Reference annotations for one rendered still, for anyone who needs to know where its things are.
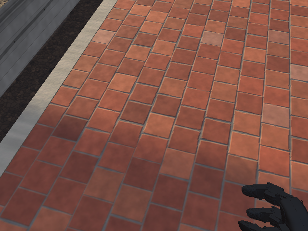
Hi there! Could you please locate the right robot hand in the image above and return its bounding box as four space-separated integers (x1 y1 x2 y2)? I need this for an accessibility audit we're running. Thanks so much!
238 182 308 231

